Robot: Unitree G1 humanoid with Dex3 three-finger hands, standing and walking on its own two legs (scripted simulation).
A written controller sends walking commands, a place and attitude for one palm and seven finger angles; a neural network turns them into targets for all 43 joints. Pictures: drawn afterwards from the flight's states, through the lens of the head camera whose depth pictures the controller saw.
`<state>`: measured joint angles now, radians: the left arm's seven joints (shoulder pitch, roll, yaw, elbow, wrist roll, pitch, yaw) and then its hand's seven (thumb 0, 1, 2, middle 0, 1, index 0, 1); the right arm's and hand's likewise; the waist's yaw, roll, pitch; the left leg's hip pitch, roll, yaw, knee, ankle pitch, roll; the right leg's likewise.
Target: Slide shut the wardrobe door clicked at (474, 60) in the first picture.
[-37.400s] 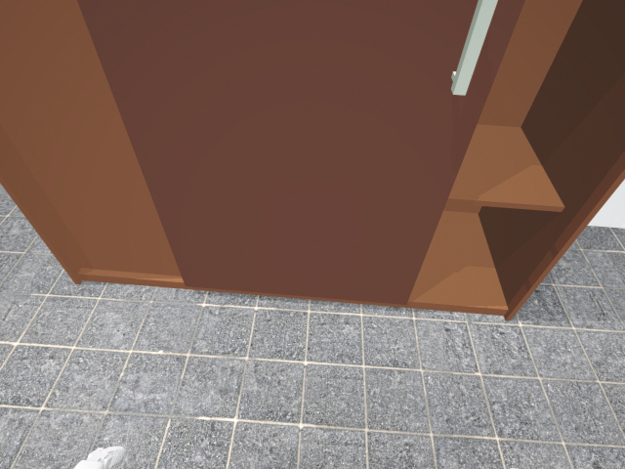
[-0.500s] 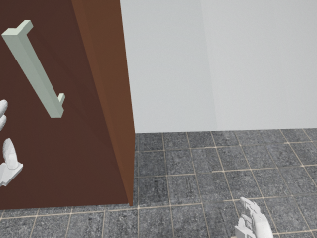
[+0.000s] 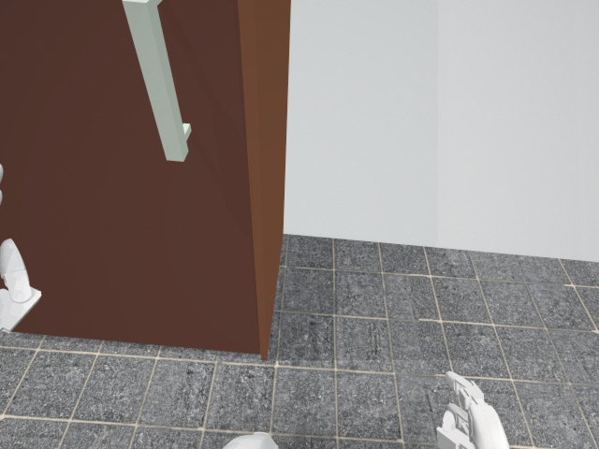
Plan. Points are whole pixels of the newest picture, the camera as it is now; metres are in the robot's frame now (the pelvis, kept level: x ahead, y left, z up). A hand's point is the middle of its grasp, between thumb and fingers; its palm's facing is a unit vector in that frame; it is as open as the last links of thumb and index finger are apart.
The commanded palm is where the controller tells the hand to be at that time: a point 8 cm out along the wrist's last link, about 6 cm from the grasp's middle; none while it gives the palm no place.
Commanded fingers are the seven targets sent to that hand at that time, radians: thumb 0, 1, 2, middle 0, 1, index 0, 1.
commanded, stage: step back with the hand held close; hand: left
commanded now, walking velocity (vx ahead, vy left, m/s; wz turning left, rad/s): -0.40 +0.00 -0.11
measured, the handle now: (167, 81) +0.47 +0.23 +0.24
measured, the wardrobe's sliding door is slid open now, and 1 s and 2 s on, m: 0.00 0.00 0.00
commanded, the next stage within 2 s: stop stepping back and stand still in 0.32 s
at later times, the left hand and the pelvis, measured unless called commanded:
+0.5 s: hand out of the picture +0.13 +0.26 +0.20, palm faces +0.31 -0.86 -0.41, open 7.4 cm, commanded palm +0.07 +0.31 +0.19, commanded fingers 0.00 0.90 0.90 -0.20 -0.30 -0.20 -0.30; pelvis -0.10 +0.02 +0.02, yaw -6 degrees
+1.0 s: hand out of the picture +0.06 +0.26 +0.19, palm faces +0.33 -0.86 -0.40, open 7.4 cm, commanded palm +0.00 +0.32 +0.19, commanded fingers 0.00 0.90 0.90 -0.20 -0.30 -0.20 -0.30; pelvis -0.17 +0.03 +0.01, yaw -6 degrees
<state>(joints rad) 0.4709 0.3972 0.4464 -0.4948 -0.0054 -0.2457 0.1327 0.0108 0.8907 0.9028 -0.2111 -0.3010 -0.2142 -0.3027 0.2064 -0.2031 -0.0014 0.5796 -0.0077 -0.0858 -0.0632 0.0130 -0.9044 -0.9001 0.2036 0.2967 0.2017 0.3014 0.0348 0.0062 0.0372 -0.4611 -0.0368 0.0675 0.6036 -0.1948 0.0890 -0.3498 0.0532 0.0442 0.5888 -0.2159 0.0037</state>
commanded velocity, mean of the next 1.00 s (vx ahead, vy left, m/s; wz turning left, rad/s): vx -0.06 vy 0.01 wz -0.03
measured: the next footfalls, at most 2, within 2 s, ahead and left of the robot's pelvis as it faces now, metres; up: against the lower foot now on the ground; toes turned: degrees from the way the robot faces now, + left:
left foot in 0.16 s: +0.06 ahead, +0.11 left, +0.00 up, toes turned -1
right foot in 0.54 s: -0.12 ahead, -0.07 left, +0.00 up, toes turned -7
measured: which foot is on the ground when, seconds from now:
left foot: down 0.00-0.02, up 0.04-0.14, down 0.16-0.54, up 0.56-0.74, down 0.76-1.00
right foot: down 0.00-0.16, up 0.18-0.52, down 0.54-1.00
